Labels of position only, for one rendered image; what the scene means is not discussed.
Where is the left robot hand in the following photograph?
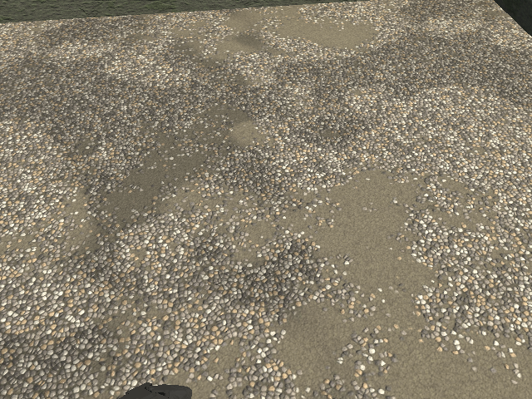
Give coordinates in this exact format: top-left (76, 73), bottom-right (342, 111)
top-left (119, 382), bottom-right (192, 399)

